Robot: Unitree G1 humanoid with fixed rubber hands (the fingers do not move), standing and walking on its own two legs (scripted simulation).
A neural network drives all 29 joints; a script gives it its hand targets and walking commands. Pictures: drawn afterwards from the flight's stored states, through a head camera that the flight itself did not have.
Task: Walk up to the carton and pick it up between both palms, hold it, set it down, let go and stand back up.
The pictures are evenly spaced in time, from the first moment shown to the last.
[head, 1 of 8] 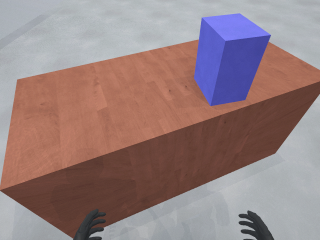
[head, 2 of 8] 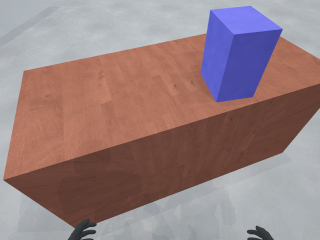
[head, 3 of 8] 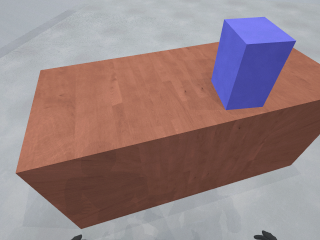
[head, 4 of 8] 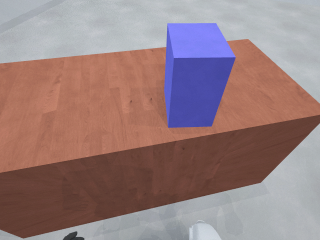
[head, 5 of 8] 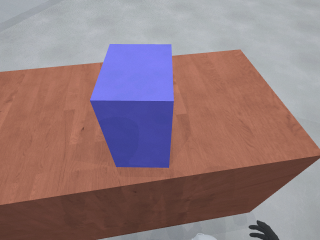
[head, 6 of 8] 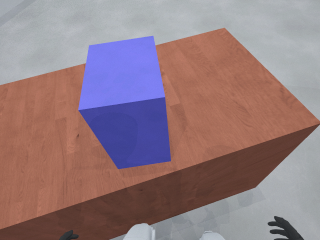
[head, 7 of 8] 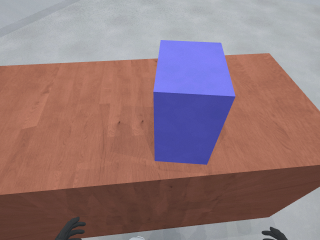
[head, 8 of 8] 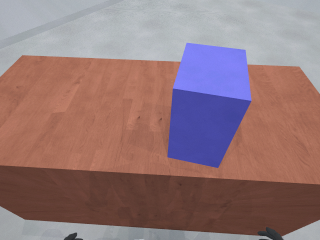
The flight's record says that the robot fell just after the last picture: no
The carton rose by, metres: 0.00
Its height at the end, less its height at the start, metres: +0.00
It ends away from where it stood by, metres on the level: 0.00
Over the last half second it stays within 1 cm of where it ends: yes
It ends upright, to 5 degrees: yes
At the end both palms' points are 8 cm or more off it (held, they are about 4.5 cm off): yes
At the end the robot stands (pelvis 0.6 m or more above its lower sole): yes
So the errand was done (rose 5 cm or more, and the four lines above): no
